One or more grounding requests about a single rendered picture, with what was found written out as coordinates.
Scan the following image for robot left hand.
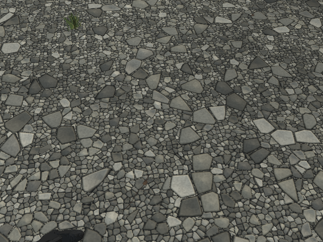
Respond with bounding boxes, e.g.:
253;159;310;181
36;229;84;242

